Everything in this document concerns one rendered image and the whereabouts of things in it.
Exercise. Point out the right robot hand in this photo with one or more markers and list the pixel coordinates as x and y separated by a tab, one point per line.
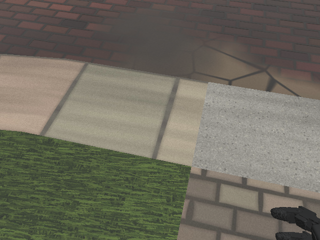
302	217

